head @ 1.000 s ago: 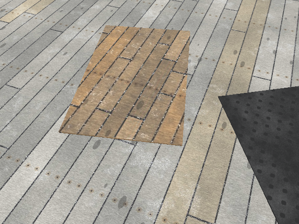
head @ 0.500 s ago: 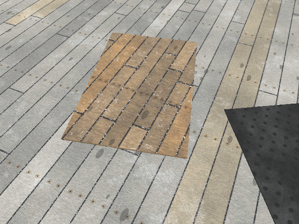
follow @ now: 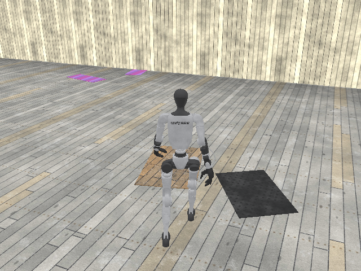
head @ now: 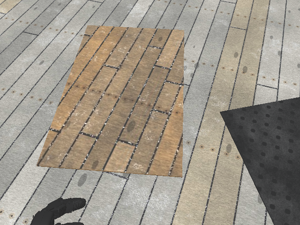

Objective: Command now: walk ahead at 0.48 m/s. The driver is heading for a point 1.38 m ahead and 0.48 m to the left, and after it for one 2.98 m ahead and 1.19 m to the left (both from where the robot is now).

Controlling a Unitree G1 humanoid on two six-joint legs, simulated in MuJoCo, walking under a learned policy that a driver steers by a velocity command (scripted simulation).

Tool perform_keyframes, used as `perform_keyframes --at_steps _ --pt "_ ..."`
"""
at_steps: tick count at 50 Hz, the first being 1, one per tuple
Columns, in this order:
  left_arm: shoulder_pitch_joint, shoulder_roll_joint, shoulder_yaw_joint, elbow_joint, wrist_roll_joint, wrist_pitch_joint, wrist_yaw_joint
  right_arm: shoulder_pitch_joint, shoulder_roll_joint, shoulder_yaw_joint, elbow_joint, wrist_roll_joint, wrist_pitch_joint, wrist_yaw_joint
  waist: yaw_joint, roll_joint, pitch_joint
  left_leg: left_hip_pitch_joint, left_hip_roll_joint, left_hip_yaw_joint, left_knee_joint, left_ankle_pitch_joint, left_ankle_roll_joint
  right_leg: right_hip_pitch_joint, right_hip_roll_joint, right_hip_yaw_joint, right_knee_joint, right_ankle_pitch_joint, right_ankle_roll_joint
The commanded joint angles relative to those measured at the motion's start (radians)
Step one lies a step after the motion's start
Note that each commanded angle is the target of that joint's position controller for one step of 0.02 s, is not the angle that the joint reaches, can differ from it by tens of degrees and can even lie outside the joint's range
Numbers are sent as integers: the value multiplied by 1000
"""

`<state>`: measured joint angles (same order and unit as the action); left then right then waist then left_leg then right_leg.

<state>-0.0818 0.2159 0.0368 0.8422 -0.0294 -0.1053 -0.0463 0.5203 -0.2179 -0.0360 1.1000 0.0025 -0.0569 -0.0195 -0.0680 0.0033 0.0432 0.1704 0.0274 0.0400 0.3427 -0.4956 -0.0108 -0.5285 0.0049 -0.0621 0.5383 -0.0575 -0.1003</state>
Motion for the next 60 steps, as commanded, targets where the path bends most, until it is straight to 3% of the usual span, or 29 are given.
perform_keyframes --at_steps 1,2,3,5,7,9,11,17,22,25,27,28,29,30,31,32,33,34,37,43,48,51,52,53,54,55,57,58,60 --pt "542 321 99 103 20 9 12 103 28 28 -87 -4 -23 18 183 -233 -451 -714 -68 -39 898 167 17 1009 -388 700 -113 -348 -284" --pt "506 223 71 106 15 10 12 25 -48 9 -80 25 -57 23 210 -192 -420 -831 -69 -184 1051 -36 40 962 -382 854 -265 -422 -257" --pt "390 179 56 91 10 3 13 -87 -116 -11 -128 53 -77 23 182 -172 -230 -919 -13 -163 1086 21 63 809 -351 686 -278 -351 -200" --pt "242 115 35 64 28 -13 8 -169 -126 -24 -146 39 -79 4 107 -13 -99 -818 81 -129 981 177 72 490 -294 429 -324 -91 -152" --pt "225 80 26 86 40 -24 2 -112 -79 -28 -132 32 -44 -1 50 -48 -80 -700 123 -146 902 208 75 355 -248 295 -374 -42 -131" --pt "252 96 29 112 39 -29 11 -121 -58 -31 -141 38 -17 -3 34 -65 -31 -713 129 -145 840 223 72 292 -238 206 -420 -21 -128" --pt "282 128 36 127 43 -31 27 -200 -78 -39 -177 28 -6 -4 42 -56 4 -797 134 -159 764 313 58 295 -241 155 -452 -8 -130" --pt "342 164 38 133 39 -23 60 -404 -65 -32 -253 16 -18 27 99 -34 31 -839 96 -88 423 611 49 382 -215 -16 -466 77 -75" --pt "446 186 45 161 24 12 65 -550 -53 -18 -340 18 -17 61 150 -20 69 -925 73 -24 292 527 75 606 -274 -73 -381 181 -57" --pt "413 222 57 139 19 37 72 -519 -91 -35 -377 21 -13 81 99 -67 15 -810 3 56 274 372 121 670 -293 -120 -219 594 -25" --pt "374 238 60 114 20 54 81 -295 -168 -79 -338 26 -9 81 -31 -88 -119 -496 -86 98 233 360 175 607 -258 -160 101 814 15" --pt "373 228 53 92 26 50 83 -124 -252 -118 -302 26 -2 62 -107 -19 -215 -185 -22 -57 193 369 231 383 -219 -162 387 592 59" --pt "447 77 5 35 49 15 63 -111 -367 -142 -322 30 2 47 -20 271 -331 212 274 -655 96 290 445 -104 14 -124 844 -270 140" --pt "403 135 11 21 16 -42 39 -76 -301 -113 -328 11 -3 46 -49 174 -470 293 343 -907 -55 212 483 -237 40 146 953 -489 111" --pt "288 191 28 -11 -25 -65 29 -99 -225 -95 -325 -2 -10 43 -67 126 -338 221 289 -723 -46 250 405 -315 -22 168 941 -427 75" --pt "262 177 24 -22 -18 -71 32 -178 -189 -85 -336 5 -19 45 -16 22 -214 44 241 -569 -49 351 358 -299 -74 160 824 -342 65" --pt "250 181 33 -12 9 -63 44 -252 -151 -72 -357 9 -23 45 24 -29 -165 -104 199 -469 -65 435 322 -220 -113 152 717 -301 68" --pt "268 183 40 -13 21 -48 48 -295 -144 -66 -375 2 -24 43 61 -12 -121 -228 176 -419 -87 519 318 -142 -130 152 664 -281 79" --pt "287 142 39 -32 39 -10 52 -293 -192 -77 -384 4 -27 30 101 18 -87 -383 149 -352 -135 608 335 -69 -129 129 522 -232 128" --pt "55 110 23 -110 32 -12 47 -201 -217 -87 -374 18 -14 6 15 70 -44 -455 59 -268 -117 452 238 13 -35 95 56 140 158" --pt "22 173 41 -147 19 -30 31 -163 -202 -85 -364 23 -3 -1 19 110 -51 -332 117 -405 -5 367 209 58 -20 145 -57 70 122" --pt "201 220 69 -107 29 -47 32 -192 -162 -71 -389 14 5 -4 116 125 -130 -349 58 -411 184 439 158 317 -37 133 -109 -5 60" --pt "353 275 84 -92 43 -49 40 -191 -105 -49 -411 1 2 0 178 22 -262 -471 -9 -324 460 326 119 566 -201 286 -94 -62 1" --pt "447 356 105 -57 51 -33 38 -45 -50 -32 -443 33 -9 2 112 -336 -377 -833 -137 -200 782 -88 54 883 -423 757 -188 -273 -166" --pt "426 260 85 -72 28 -29 32 -42 -160 -48 -416 46 -9 -2 130 -253 -323 -967 -55 -230 932 -85 44 862 -436 850 -233 -482 -160" --pt "380 191 67 -90 24 -22 36 -146 -220 -64 -425 38 -2 -2 156 -147 -201 -999 -19 -216 971 10 40 747 -392 682 -242 -455 -110" --pt "297 150 50 -93 38 -9 37 -237 -197 -67 -449 13 5 -2 125 -62 -74 -939 42 -184 906 135 35 527 -305 447 -281 -212 -70" --pt "286 148 47 -86 46 -10 39 -229 -178 -68 -458 20 9 5 98 -105 -60 -893 70 -181 879 166 35 465 -288 380 -302 -145 -66" --pt "298 134 47 -69 38 -16 37 -230 -138 -62 -460 25 19 10 97 -90 -52 -861 79 -155 840 190 38 424 -242 275 -347 -73 -65"
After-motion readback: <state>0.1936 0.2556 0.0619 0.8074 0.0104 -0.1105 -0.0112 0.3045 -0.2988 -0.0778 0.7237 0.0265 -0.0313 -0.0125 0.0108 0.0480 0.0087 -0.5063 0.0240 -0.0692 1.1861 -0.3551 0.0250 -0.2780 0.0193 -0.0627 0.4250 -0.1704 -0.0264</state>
